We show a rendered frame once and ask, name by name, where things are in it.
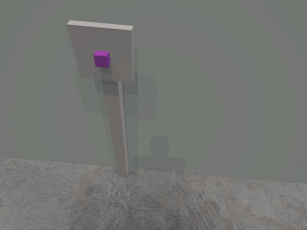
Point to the button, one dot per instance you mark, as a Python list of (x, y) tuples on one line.
[(102, 59)]

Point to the panel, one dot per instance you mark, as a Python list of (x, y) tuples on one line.
[(87, 38)]

